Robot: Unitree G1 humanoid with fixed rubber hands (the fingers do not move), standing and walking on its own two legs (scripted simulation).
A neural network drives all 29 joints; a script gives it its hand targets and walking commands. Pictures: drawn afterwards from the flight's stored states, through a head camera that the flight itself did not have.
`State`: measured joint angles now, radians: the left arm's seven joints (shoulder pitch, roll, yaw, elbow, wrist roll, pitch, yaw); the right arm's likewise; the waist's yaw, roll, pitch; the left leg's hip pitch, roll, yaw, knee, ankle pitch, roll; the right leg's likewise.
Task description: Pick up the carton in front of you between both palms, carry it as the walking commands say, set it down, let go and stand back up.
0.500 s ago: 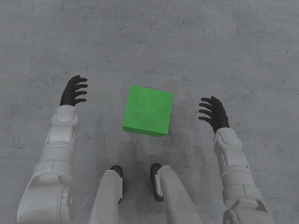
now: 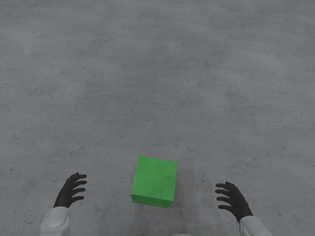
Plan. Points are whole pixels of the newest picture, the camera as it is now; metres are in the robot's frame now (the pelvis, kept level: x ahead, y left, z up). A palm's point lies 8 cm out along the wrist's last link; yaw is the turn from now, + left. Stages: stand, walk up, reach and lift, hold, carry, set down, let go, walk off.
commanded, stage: let go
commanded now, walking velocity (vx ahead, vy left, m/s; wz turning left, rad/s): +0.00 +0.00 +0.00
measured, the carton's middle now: (153, 182) +0.38 -0.06 -0.64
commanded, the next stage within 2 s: stand in 0.56 s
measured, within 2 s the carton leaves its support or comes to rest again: neither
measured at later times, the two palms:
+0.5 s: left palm out of the picture +0.14 +0.23 -0.06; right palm (245, 214) +0.15 -0.23 -0.05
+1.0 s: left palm out of the picture +0.11 +0.29 -0.08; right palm (258, 222) +0.13 -0.28 -0.09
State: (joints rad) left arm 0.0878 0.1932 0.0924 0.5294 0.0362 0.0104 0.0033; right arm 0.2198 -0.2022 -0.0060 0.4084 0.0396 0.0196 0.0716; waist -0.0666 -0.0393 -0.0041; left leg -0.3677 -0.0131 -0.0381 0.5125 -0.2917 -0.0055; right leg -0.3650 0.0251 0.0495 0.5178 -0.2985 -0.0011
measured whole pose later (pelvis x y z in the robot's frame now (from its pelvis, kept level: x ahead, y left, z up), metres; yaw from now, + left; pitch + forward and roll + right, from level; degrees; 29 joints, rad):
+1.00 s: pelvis +0.00 +0.00 +0.00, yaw +1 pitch -1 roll +0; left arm 0.21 0.33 0.05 0.74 0.04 0.01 0.01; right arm 0.17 -0.34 -0.03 0.76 -0.04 0.00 -0.02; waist 0.01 0.03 0.01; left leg -0.19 -0.01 -0.05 0.50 -0.30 -0.01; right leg -0.17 0.03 0.03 0.49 -0.31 -0.01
